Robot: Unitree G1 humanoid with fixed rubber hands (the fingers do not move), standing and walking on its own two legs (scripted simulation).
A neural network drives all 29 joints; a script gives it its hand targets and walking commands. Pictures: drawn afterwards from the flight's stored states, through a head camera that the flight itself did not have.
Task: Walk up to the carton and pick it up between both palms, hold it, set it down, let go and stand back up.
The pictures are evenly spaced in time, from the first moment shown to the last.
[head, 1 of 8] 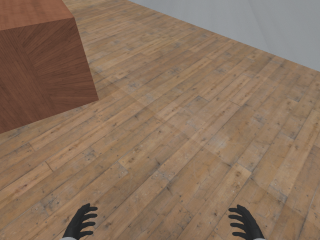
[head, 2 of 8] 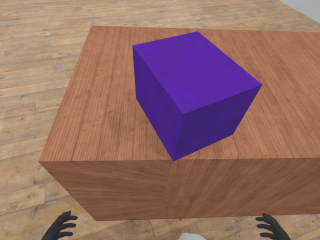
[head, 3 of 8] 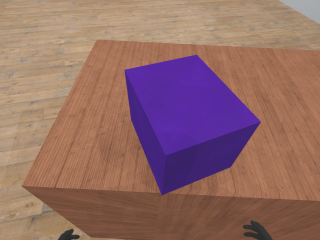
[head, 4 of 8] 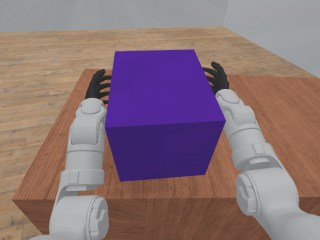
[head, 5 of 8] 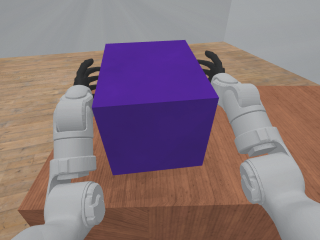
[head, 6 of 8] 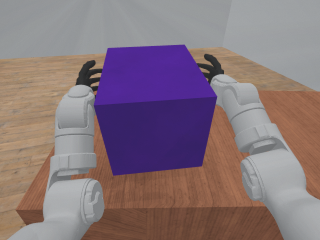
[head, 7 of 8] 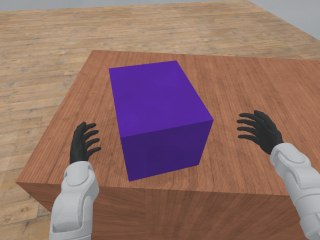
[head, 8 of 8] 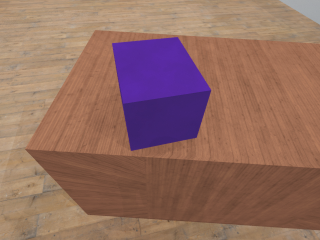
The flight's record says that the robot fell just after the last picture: no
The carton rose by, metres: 0.19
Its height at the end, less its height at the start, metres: +0.00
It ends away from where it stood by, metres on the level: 0.03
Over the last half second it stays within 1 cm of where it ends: yes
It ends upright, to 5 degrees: yes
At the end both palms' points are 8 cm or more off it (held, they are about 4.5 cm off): yes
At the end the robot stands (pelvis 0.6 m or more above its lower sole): yes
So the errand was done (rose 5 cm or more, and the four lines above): yes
